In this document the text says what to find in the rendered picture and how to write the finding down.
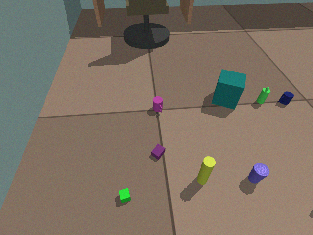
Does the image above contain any office chair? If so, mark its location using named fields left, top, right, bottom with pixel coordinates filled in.
left=124, top=0, right=170, bottom=49

